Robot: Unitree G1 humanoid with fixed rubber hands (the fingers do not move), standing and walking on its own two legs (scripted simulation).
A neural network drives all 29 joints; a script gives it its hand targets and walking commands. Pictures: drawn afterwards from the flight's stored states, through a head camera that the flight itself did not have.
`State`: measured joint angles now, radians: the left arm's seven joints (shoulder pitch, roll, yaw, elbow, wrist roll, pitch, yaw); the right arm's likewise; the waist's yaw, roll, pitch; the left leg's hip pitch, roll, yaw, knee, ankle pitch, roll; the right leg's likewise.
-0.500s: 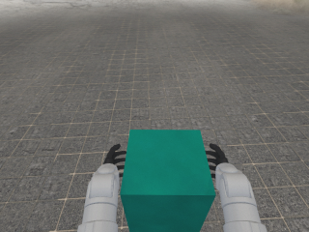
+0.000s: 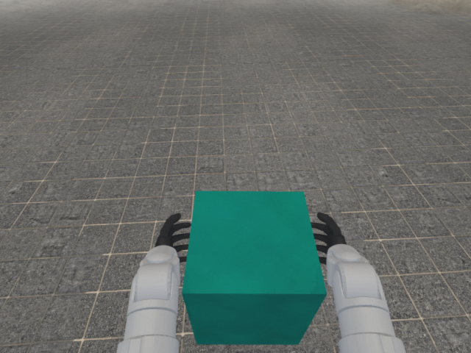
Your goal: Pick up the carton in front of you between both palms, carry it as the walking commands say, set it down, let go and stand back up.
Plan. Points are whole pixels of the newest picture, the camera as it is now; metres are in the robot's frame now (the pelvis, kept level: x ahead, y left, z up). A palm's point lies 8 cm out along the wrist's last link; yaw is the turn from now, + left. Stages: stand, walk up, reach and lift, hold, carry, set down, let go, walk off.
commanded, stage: hold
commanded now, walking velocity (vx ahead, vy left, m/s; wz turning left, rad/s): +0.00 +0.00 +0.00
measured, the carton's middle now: (248, 270) +0.31 +0.01 -0.04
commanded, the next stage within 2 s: set down in 0.60 s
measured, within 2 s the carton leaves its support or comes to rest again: neither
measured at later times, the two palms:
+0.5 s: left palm (169, 245) +0.31 +0.15 +0.05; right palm (337, 251) +0.29 -0.14 +0.05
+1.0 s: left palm (185, 237) +0.36 +0.14 +0.00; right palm (335, 251) +0.32 -0.16 +0.00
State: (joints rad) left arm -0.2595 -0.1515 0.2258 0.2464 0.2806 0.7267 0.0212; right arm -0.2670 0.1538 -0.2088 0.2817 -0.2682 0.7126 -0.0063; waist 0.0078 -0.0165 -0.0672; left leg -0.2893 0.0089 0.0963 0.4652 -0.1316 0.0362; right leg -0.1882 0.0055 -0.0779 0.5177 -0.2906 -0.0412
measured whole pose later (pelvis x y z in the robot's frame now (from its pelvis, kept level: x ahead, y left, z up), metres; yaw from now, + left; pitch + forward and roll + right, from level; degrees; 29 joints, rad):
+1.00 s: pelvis -0.02 +0.01 -0.02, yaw -4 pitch -3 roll +0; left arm -0.66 -0.16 0.55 0.59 0.47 0.49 -0.05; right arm -0.64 0.24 -0.61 0.57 -0.49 0.46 0.04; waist 0.00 -0.05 0.16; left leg -0.39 -0.02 0.04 0.63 -0.20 0.05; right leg -0.30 0.03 0.00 0.68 -0.33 -0.03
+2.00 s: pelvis -0.06 +0.02 -0.26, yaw -8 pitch +44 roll -3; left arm -1.11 0.05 0.41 0.68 0.22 0.31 0.05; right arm -1.06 0.02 -0.50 0.63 -0.17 0.29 -0.07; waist 0.00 -0.03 -0.04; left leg -2.03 -0.01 0.01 1.69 -0.43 0.05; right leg -1.92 0.06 -0.04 1.75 -0.60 -0.01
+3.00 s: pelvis -0.07 +0.02 -0.40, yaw -10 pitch +36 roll -2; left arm -1.48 0.32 0.31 0.98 0.03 0.23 0.04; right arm -1.48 -0.18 -0.28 0.93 0.02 0.24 -0.14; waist 0.04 -0.03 0.39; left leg -2.29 0.00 0.01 2.18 -0.51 0.03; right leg -2.19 0.13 -0.04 2.24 -0.68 0.00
